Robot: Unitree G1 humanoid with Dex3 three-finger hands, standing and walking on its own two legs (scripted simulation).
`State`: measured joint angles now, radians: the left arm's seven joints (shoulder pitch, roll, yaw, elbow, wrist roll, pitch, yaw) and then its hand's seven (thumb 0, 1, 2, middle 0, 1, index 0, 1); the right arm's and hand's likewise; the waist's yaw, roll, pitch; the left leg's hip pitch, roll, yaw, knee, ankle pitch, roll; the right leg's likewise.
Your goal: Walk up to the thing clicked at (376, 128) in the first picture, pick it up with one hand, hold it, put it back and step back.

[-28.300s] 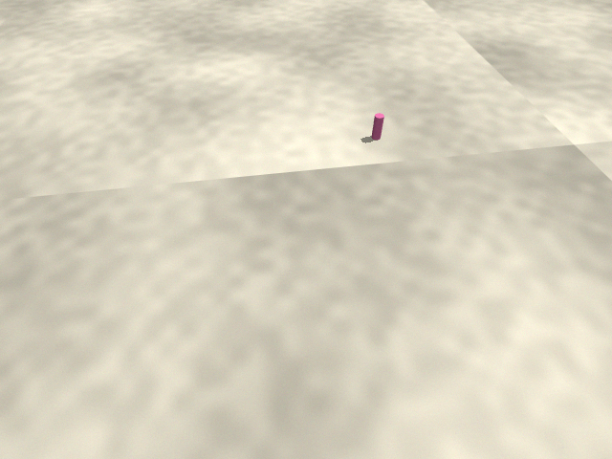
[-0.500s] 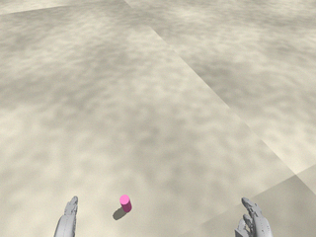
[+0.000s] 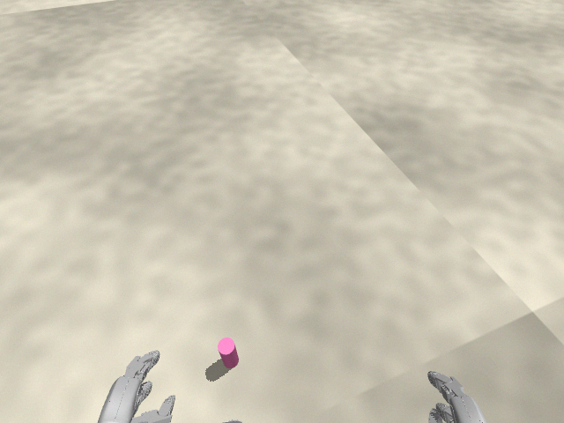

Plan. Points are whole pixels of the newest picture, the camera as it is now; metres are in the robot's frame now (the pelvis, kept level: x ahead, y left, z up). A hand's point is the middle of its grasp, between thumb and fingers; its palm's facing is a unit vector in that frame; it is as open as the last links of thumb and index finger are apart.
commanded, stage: stand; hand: left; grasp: from the side
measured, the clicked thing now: (228, 353) +0.43 +0.19 -0.66
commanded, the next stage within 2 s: none
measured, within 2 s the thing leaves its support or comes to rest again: neither
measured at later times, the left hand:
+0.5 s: hand out of the picture +0.03 +0.25 -0.12, palm faces +0.00 -0.94 -0.34, open 7.4 cm
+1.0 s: hand out of the picture +0.05 +0.25 -0.11, palm faces +0.00 -0.94 -0.35, open 7.4 cm
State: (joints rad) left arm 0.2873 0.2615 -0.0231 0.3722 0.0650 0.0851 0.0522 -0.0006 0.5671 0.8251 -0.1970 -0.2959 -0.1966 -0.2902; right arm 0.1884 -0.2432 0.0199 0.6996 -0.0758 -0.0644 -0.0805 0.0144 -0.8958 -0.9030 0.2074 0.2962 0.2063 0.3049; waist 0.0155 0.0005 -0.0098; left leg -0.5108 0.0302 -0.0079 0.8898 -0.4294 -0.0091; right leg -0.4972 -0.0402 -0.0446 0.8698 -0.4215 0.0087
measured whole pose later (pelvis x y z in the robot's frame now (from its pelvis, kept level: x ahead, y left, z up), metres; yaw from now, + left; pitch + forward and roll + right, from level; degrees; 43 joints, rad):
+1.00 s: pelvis +0.00 +0.00 +0.05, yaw +0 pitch -4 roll +0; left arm 0.11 0.32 0.00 1.17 0.02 -0.02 0.01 0.00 0.91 0.90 -0.20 -0.30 -0.20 -0.30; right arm 0.14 -0.33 -0.01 1.14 -0.02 0.00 -0.01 0.01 -0.90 -0.90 0.20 0.30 0.20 0.30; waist 0.01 0.01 0.07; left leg -0.13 0.02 0.00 0.36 -0.17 -0.01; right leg -0.13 -0.04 -0.05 0.36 -0.17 0.02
